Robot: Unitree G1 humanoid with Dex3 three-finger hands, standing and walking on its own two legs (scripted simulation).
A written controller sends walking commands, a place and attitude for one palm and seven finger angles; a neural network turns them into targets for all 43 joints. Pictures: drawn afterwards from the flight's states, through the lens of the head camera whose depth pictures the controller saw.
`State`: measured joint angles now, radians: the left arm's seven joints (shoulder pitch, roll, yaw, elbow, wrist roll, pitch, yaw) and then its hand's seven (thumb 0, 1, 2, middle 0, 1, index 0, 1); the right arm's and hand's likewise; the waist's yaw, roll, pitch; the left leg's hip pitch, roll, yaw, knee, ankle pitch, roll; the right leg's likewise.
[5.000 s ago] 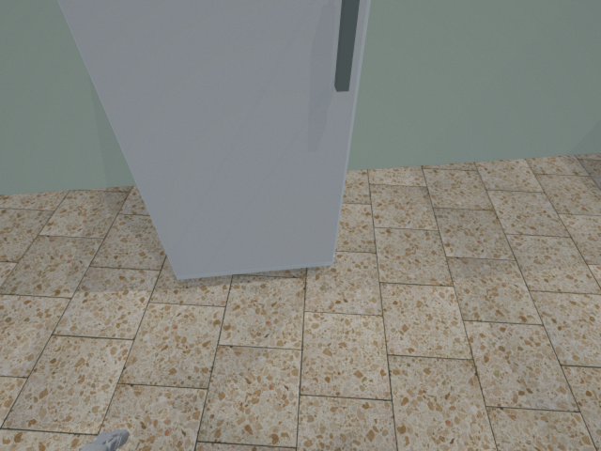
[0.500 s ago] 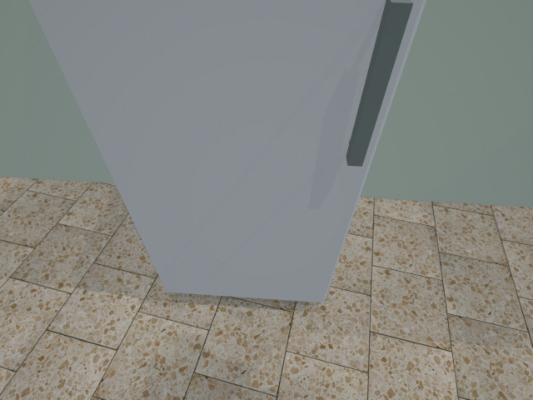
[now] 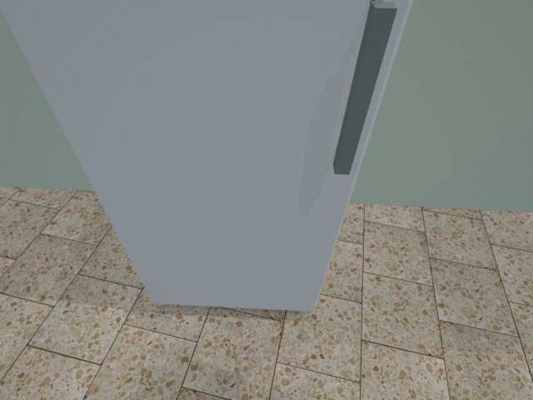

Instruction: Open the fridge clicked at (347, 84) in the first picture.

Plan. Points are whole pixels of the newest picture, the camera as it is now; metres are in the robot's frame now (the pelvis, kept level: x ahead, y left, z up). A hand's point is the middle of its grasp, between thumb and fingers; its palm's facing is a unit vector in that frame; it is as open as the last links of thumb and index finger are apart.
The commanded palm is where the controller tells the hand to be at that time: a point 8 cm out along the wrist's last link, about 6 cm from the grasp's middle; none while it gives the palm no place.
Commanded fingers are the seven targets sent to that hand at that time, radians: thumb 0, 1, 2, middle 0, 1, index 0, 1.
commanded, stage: look again from close up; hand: right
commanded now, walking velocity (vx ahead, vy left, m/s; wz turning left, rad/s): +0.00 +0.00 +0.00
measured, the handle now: (356, 96) +0.53 -0.10 +0.21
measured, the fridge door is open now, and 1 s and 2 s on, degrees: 0 0 0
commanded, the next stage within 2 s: shuffle to correct the standing spot in 0.78 s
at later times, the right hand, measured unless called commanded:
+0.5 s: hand out of the picture +0.02 -0.20 -0.17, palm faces -0.01 +0.97 -0.24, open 7.3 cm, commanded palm none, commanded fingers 0.00 -0.90 -0.90 0.20 0.30 0.20 0.30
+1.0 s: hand out of the picture +0.02 -0.19 -0.17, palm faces -0.02 +0.97 -0.24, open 7.3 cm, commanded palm none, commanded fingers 0.00 -0.90 -0.90 0.20 0.30 0.20 0.30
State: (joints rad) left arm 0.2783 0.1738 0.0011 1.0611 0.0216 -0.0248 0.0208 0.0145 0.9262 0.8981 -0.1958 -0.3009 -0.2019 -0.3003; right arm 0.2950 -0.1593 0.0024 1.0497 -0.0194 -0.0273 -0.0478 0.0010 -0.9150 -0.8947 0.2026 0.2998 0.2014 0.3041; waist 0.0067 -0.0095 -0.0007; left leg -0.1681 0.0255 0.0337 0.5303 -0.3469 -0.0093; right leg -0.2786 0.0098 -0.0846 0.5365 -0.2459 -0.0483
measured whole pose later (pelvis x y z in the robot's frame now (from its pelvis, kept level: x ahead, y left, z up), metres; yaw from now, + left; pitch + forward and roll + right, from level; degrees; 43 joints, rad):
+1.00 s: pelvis +0.00 +0.01 +0.01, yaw +1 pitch -1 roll +0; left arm 0.20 0.21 -0.01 1.13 0.02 -0.01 0.01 0.00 0.90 0.90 -0.20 -0.30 -0.20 -0.30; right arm 0.27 -0.23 0.01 1.09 -0.02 -0.01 -0.03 0.00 -0.91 -0.89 0.20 0.30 0.20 0.30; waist 0.00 0.02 0.01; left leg -0.13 0.01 0.03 0.45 -0.31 0.00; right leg -0.23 0.00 -0.09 0.44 -0.20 -0.03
